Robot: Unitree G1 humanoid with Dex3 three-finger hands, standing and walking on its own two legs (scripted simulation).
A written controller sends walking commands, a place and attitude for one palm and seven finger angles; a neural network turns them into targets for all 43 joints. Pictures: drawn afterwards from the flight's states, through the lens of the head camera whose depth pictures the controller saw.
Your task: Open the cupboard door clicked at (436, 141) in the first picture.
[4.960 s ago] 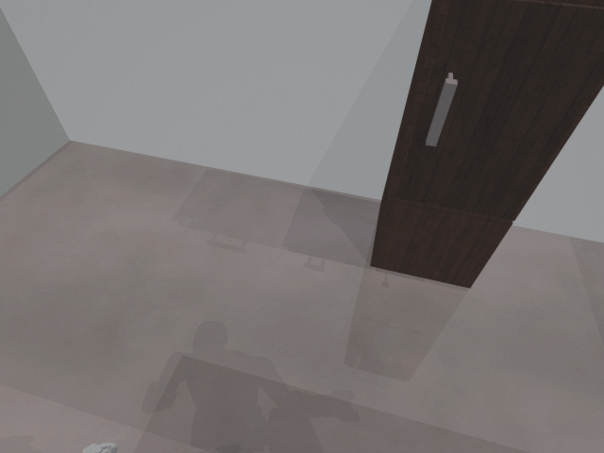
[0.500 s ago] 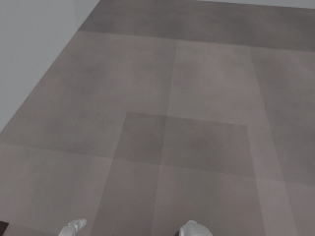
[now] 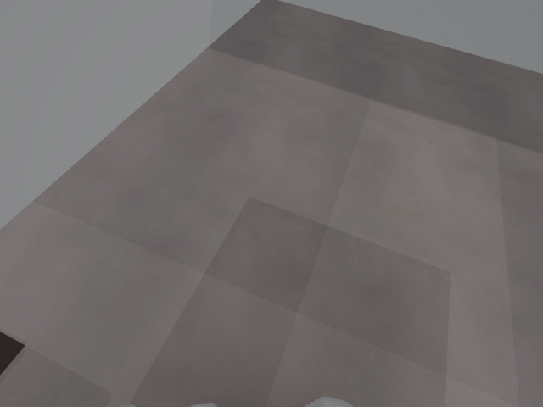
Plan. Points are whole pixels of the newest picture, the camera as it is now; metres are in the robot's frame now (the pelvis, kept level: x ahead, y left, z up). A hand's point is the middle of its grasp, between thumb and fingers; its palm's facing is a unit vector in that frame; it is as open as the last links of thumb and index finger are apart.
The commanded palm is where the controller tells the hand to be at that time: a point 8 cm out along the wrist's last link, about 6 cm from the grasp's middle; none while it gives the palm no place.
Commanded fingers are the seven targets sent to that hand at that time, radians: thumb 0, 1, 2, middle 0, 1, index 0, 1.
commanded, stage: turn to face it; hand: left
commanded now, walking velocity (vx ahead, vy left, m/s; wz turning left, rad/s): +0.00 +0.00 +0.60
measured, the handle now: out of the picture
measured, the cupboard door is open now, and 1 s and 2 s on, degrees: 0 0 0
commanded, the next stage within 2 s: take the last steps up to it in 1.74 s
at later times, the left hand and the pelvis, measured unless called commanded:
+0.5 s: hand out of the picture +0.06 +0.17 -0.13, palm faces +0.31 -0.91 -0.28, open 7.4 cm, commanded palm none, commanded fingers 0.00 0.90 0.90 -0.20 -0.30 -0.20 -0.30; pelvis +0.00 -0.06 +0.01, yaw +18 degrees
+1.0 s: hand out of the picture -0.16 +0.15 -0.17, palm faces +0.63 -0.73 -0.26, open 7.4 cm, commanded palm none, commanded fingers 0.00 0.90 0.90 -0.20 -0.30 -0.20 -0.30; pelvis -0.04 -0.04 +0.00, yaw +38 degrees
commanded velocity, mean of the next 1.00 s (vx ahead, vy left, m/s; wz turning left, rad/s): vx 0.00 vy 0.00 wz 0.60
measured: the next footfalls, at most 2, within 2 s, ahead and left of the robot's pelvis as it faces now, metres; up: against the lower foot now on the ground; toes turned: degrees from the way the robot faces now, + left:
right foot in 0.46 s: +0.06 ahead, -0.16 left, +0.00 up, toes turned +15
left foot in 0.92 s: -0.07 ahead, +0.06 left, +0.00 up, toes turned +42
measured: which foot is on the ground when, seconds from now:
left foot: down 0.00-0.46, up 0.48-0.90, down 0.92-1.00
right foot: up 0.00-0.44, down 0.46-0.92, up 0.94-1.00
